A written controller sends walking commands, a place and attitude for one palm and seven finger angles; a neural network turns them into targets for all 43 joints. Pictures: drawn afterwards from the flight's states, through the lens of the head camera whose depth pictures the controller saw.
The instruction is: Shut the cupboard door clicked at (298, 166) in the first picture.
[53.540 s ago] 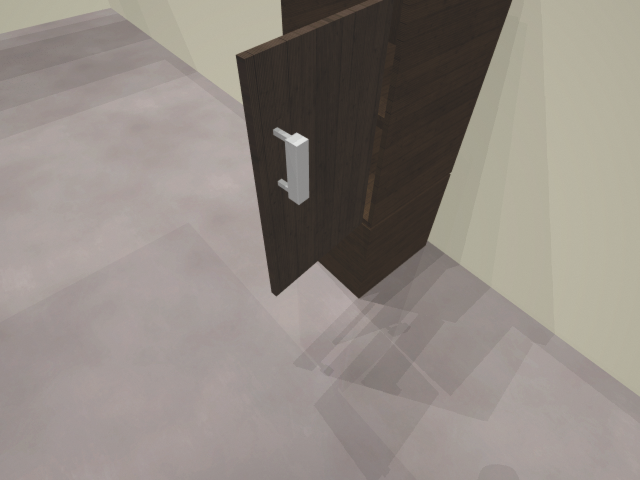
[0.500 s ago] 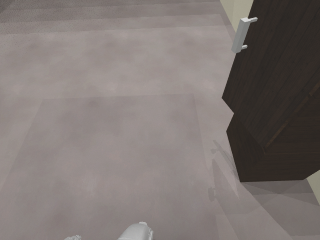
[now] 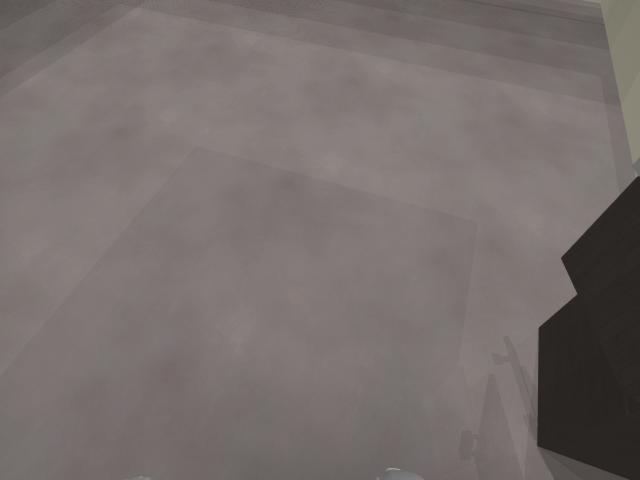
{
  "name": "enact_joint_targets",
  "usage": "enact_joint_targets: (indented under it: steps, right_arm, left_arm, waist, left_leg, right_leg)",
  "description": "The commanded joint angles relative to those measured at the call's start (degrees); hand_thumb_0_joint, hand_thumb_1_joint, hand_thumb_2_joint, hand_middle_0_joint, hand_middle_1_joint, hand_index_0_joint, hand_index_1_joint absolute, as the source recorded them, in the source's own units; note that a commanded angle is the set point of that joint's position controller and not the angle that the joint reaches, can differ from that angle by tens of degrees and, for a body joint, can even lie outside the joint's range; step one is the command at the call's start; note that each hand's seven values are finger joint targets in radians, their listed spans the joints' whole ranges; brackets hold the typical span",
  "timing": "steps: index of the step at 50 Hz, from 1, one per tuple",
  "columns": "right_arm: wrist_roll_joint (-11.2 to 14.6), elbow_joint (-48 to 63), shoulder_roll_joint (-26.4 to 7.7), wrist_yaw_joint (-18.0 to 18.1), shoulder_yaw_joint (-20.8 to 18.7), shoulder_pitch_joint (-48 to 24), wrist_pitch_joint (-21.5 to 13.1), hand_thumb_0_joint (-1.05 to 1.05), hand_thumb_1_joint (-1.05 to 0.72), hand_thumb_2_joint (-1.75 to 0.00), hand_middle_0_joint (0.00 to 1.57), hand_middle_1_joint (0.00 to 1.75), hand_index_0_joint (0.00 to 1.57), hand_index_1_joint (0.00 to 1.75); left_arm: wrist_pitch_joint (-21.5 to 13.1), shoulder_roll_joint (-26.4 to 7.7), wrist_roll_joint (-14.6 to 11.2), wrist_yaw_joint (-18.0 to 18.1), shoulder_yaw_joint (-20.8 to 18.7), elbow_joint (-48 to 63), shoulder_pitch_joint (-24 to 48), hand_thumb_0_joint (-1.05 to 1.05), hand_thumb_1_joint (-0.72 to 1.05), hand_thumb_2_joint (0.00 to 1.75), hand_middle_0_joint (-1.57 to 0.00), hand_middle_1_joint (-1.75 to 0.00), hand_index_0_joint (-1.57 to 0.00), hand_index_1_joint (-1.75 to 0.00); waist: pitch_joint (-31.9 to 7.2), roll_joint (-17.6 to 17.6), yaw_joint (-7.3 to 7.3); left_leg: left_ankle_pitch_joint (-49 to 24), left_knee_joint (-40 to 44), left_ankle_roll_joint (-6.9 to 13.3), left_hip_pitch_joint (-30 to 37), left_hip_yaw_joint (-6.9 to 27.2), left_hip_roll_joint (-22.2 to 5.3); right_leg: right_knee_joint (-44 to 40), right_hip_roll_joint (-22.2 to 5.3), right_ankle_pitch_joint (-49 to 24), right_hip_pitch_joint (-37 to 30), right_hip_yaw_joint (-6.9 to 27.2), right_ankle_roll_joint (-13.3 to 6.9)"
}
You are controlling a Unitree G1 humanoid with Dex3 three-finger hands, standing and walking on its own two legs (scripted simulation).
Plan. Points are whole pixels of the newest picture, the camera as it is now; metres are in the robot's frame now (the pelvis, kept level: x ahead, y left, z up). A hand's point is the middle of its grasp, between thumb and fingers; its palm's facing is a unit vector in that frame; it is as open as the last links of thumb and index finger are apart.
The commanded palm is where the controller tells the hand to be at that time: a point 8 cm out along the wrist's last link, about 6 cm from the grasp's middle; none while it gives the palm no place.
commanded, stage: walk to a spot facing it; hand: left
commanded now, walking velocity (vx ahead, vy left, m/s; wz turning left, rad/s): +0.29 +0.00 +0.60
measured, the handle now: out of the picture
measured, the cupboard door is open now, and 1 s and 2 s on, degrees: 20 20 20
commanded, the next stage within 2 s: turn to face it in 1.14 s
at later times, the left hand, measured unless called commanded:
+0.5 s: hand out of the picture +0.02 +0.19 -0.19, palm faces +0.40 -0.90 -0.18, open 7.4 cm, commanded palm none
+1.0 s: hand (154, 306) +0.38 +0.31 -0.14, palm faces +0.44 -0.87 -0.21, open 7.4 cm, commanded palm none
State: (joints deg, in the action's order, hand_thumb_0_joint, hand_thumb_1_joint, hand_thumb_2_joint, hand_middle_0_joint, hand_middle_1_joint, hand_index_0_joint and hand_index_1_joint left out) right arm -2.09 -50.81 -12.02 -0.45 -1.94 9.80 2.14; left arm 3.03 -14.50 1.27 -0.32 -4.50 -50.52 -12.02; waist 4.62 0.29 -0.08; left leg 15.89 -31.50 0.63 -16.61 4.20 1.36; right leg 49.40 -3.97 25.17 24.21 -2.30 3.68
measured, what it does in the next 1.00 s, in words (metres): walks ahead, turning left: right foot, then left foot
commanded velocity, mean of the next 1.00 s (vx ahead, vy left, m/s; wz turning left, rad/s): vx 0.32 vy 0.00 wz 0.44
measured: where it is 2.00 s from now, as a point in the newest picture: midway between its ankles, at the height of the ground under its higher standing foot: (258, 364)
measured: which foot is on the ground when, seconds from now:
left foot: down 0.00-0.08, up 0.10-0.46, down 0.48-0.94, up 0.96-1.00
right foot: up 0.00-0.06, down 0.08-0.48, up 0.50-0.90, down 0.92-1.00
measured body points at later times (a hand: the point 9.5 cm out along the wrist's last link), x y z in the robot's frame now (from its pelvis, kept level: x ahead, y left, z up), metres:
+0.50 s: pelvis +0.14 +0.04 -0.02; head +0.19 +0.07 +0.43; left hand +0.00 +0.24 -0.17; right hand +0.34 -0.15 -0.15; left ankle +0.18 +0.16 -0.74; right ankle +0.04 -0.13 -0.72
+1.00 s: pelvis +0.35 +0.09 +0.00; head +0.39 +0.09 +0.44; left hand +0.36 +0.36 -0.13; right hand +0.41 -0.13 -0.17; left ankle +0.19 +0.15 -0.68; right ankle +0.44 +0.03 -0.73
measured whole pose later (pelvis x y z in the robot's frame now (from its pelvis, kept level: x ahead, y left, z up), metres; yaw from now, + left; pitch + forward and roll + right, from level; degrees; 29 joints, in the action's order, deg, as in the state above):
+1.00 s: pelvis +0.35 +0.09 +0.00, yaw +28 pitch +0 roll +1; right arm -1.1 -62.1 -9.7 -0.1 -2.6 21.8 -0.7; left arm -3.1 -9.2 1.7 -1.1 -3.2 -51.0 -8.0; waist 3.3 -1.1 -2.7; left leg 27.6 -54.0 2.8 -14.4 0.7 1.9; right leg 34.6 -3.7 14.8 20.1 -6.9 -1.9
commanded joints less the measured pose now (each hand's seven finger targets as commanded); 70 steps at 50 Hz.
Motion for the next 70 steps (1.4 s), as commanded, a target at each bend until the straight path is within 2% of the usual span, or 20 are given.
enact_joint_targets:
  steps: [1,2,4,5,10,18,22,23,24,25,30,44,45,47,50,54,64,66,68,70]
  right_arm:
    - [0.15,3.82,-12.96,0.72,-4.32,-1.46,-0.83,0.00,-0.90,-0.90,0.20,0.30,0.20,0.30]
    - [0.45,4.44,-11.63,0.66,-4.16,-3.17,-0.91,0.00,-0.90,-0.90,0.20,0.30,0.20,0.30]
    - [1.18,7.08,-4.61,0.25,-2.74,-4.28,-1.78,0.00,-0.90,-0.90,0.20,0.30,0.20,0.30]
    - [0.17,6.93,-7.45,-0.17,-3.56,-4.27,-1.55,0.00,-0.90,-0.90,0.20,0.30,0.20,0.30]
    - [0.43,3.04,-3.57,-2.26,-2.93,-0.83,-1.17,0.00,-0.90,-0.90,0.20,0.30,0.20,0.30]
    - [0.73,5.11,-1.05,-3.36,-1.40,-9.48,-2.15,0.00,-0.90,-0.90,0.20,0.30,0.20,0.30]
    - [0.25,1.96,-4.85,-2.51,-2.30,3.69,-3.27,0.00,-0.90,-0.90,0.20,0.30,0.20,0.30]
    - [0.00,-0.13,-9.86,-1.84,-3.56,12.37,-3.40,0.00,-0.90,-0.90,0.20,0.30,0.20,0.30]
    - [-0.52,-1.13,-18.05,-0.88,-5.81,18.43,-3.77,0.00,-0.90,-0.90,0.20,0.30,0.20,0.30]
    - [0.51,-2.57,-19.78,0.06,-6.03,21.52,-3.30,0.00,-0.90,-0.90,0.20,0.30,0.20,0.30]
    - [0.36,0.29,-7.84,1.39,-2.07,5.46,-5.41,0.00,-0.90,-0.90,0.20,0.30,0.20,0.30]
    - [0.53,-6.27,-6.11,1.31,-2.32,10.65,-5.64,0.00,-0.90,-0.90,0.20,0.30,0.20,0.30]
    - [0.86,-6.40,-5.40,1.23,-2.12,10.37,-5.62,0.00,-0.90,-0.90,0.20,0.30,0.20,0.30]
    - [1.77,-3.89,-1.12,0.78,-1.52,12.31,-6.15,0.00,-0.90,-0.90,0.20,0.30,0.20,0.30]
    - [0.87,-4.54,-2.32,0.30,-2.36,6.58,-5.09,0.00,-0.90,-0.90,0.20,0.30,0.20,0.30]
    - [0.86,-5.57,1.15,-0.53,-1.68,9.21,-2.73,0.00,-0.90,-0.90,0.20,0.30,0.20,0.30]
    - [0.82,-0.53,-0.01,-1.31,-0.21,1.09,-2.15,0.00,-0.90,-0.90,0.20,0.30,0.20,0.30]
    - [0.31,-3.41,-2.59,-0.53,-0.48,8.71,-2.93,0.00,-0.90,-0.90,0.20,0.30,0.20,0.30]
    - [0.28,-5.05,-11.47,0.71,-1.84,15.50,-3.46,0.00,-0.90,-0.90,0.20,0.30,0.20,0.30]
    - [0.63,-3.42,-11.90,2.45,-1.20,7.93,-3.51,0.00,-0.90,-0.90,0.20,0.30,0.20,0.30]
  left_arm:
    - [-2.98,-4.46,0.53,-0.59,-0.94,3.73,-5.15,0.00,0.90,0.90,-0.20,-0.30,-0.20,-0.30]
    - [-3.51,-5.32,0.73,-0.48,-1.52,2.45,-10.04,0.00,0.90,0.90,-0.20,-0.30,-0.20,-0.30]
    - [-4.37,-13.24,1.28,0.86,-2.86,2.35,-15.79,0.00,0.90,0.90,-0.20,-0.30,-0.20,-0.30]
    - [-4.64,-12.53,0.50,1.15,-2.66,3.20,-12.52,0.00,0.90,0.90,-0.20,-0.30,-0.20,-0.30]
    - [-6.98,-4.63,0.47,1.30,-1.03,2.43,-4.72,0.00,0.90,0.90,-0.20,-0.30,-0.20,-0.30]
    - [-7.21,-5.54,0.73,1.46,-1.23,-3.00,-14.07,0.00,0.90,0.90,-0.20,-0.30,-0.20,-0.30]
    - [-6.88,-8.38,0.13,1.10,-1.98,-2.26,-10.56,0.00,0.90,0.90,-0.20,-0.30,-0.20,-0.30]
    - [-6.74,-7.01,-0.03,0.54,-1.76,-1.64,-10.27,0.00,0.90,0.90,-0.20,-0.30,-0.20,-0.30]
    - [-6.33,-3.44,-0.76,-0.44,-1.21,1.37,-10.49,0.00,0.90,0.90,-0.20,-0.30,-0.20,-0.30]
    - [-6.01,-3.81,-0.43,-0.10,-0.59,4.93,-2.35,0.00,0.90,0.90,-0.20,-0.30,-0.20,-0.30]
    - [-4.44,-0.70,1.05,-0.72,-0.89,-0.41,-6.52,0.00,0.90,0.90,-0.20,-0.30,-0.20,-0.30]
    - [-5.36,-1.23,0.58,-1.32,-0.48,1.85,1.01,0.00,0.90,0.90,-0.20,-0.30,-0.20,-0.30]
    - [-5.87,-3.06,0.67,-1.06,-1.00,0.15,-4.78,0.00,0.90,0.90,-0.20,-0.30,-0.20,-0.30]
    - [-6.47,-12.40,1.08,0.01,-3.36,-3.51,-19.87,0.00,0.90,0.90,-0.20,-0.30,-0.20,-0.30]
    - [-6.55,-3.82,0.38,1.13,-1.45,-0.60,-7.49,0.00,0.90,0.90,-0.20,-0.30,-0.20,-0.30]
    - [-7.91,-0.36,0.21,1.31,-0.06,-1.81,-7.00,0.00,0.90,0.90,-0.20,-0.30,-0.20,-0.30]
    - [-6.57,-4.87,0.26,1.95,-0.01,-2.74,-8.55,0.00,0.90,0.90,-0.20,-0.30,-0.20,-0.30]
    - [-5.88,-4.11,-0.30,2.28,0.83,-3.39,-8.29,0.00,0.90,0.90,-0.20,-0.30,-0.20,-0.30]
    - [-4.78,1.24,-1.33,2.83,2.53,-3.83,-14.50,0.00,0.90,0.90,-0.20,-0.30,-0.20,-0.30]
    - [-3.21,2.28,-0.79,3.23,2.71,-4.42,-12.46,0.00,0.90,0.90,-0.20,-0.30,-0.20,-0.30]
  waist:
    - [-2.69,-8.86,1.43]
    - [-3.15,-5.11,4.14]
    - [-3.60,19.42,7.67]
    - [-1.14,13.56,4.73]
    - [0.17,7.64,-0.77]
    - [-0.33,9.90,2.95]
    - [-7.35,6.49,-4.25]
    - [-13.05,-0.68,-8.50]
    - [-17.65,-17.71,-9.88]
    - [-16.08,-8.78,-11.64]
    - [-3.80,-7.28,-1.38]
    - [0.10,-3.84,0.76]
    - [-1.88,-0.63,3.52]
    - [-12.11,20.11,7.77]
    - [-3.14,4.53,2.77]
    - [-4.35,7.07,-0.96]
    - [-4.89,8.05,-0.84]
    - [-8.59,4.84,-4.27]
    - [-18.27,-14.80,-4.38]
    - [-14.02,-10.72,-2.21]
  left_leg:
    - [20.73,12.55,7.35,-8.00,16.26,-9.58]
    - [22.63,6.92,5.97,-15.15,13.81,-6.38]
    - [21.45,-26.70,-0.20,-31.88,-1.14,4.42]
    - [16.28,-36.48,-0.13,-30.11,2.24,-0.17]
    - [0.00,-36.16,-1.98,-24.09,-2.82,-4.93]
    - [0.96,-12.46,0.29,-20.96,-10.36,-4.74]
    - [-0.68,-1.88,3.49,5.03,-15.20,1.48]
    - [-1.03,1.47,5.46,20.87,-8.00,-3.05]
    - [-4.04,6.92,13.40,34.08,23.25,-22.21]
    - [-5.95,12.88,16.28,31.95,30.41,-26.82]
    - [5.50,18.90,9.49,2.91,10.95,-15.86]
    - [-5.16,13.89,9.59,3.36,4.41,-12.05]
    - [-7.16,6.22,7.91,-0.16,2.73,-9.20]
    - [17.88,-28.52,3.00,-19.23,-6.47,3.74]
    - [4.37,-43.25,2.04,-22.24,-0.29,-4.74]
    - [1.06,-37.32,-0.77,-19.23,-4.34,-4.97]
    - [-2.84,-7.53,0.98,-8.63,-11.30,-1.61]
    - [-18.84,1.66,2.14,8.13,-10.17,-1.83]
    - [-56.61,3.57,12.59,24.24,12.18,-24.34]
    - [-42.23,8.45,12.89,16.41,10.97,-26.06]
  right_leg:
    - [-13.16,4.30,-5.04,-12.12,-3.58,-0.44]
    - [-19.76,3.56,-4.91,-21.54,-2.31,-0.72]
    - [-41.95,-22.63,20.62,-29.50,32.38,-9.71]
    - [-44.11,-25.04,25.05,-20.68,34.90,-11.89]
    - [-38.18,-14.99,-10.40,-17.36,3.05,-8.68]
    - [-31.43,-16.84,-37.46,-29.57,-8.49,-7.65]
    - [-13.14,-15.48,-46.29,-21.36,-14.78,-5.69]
    - [2.00,-13.40,-33.80,-10.78,-14.78,-3.75]
    - [21.80,-3.26,6.83,11.29,-12.29,-0.52]
    - [27.86,-2.33,8.60,17.52,-2.38,-1.93]
    - [19.72,-5.86,-7.35,9.95,1.65,-1.87]
    - [-17.63,0.92,-17.15,-8.58,-2.71,-2.58]
    - [-21.07,0.83,-15.57,-17.86,-1.18,-3.40]
    - [-34.73,-23.21,-5.32,-38.91,29.96,-11.99]
    - [-37.42,-20.27,-7.05,-21.10,17.73,-11.93]
    - [-32.13,-15.26,-46.92,-19.00,-3.59,-8.98]
    - [-23.57,-15.05,-58.50,-24.02,-9.50,-8.57]
    - [-13.89,-11.53,-49.48,-17.61,-10.09,-6.18]
    - [7.07,-0.12,13.53,-3.63,-6.99,-2.39]
    - [13.53,0.18,13.85,-0.86,2.23,-2.93]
